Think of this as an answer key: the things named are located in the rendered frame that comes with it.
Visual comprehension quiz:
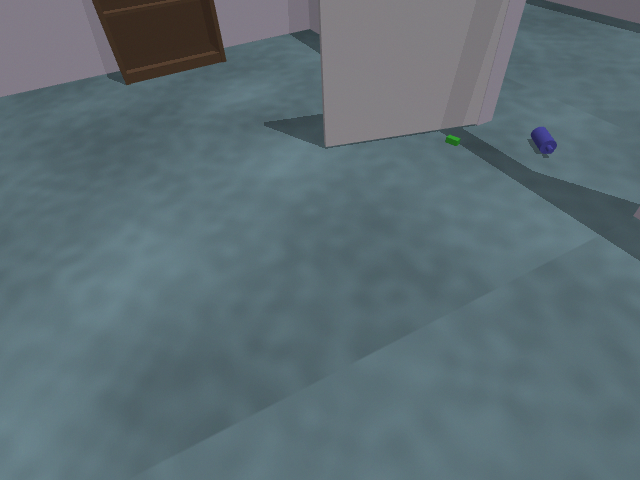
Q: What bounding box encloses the bookshelf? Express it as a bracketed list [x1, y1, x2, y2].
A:
[92, 0, 227, 85]

